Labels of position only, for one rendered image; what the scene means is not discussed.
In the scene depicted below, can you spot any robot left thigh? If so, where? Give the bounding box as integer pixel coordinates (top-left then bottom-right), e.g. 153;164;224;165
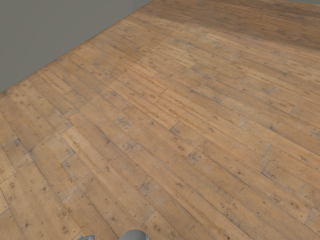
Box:
119;229;150;240

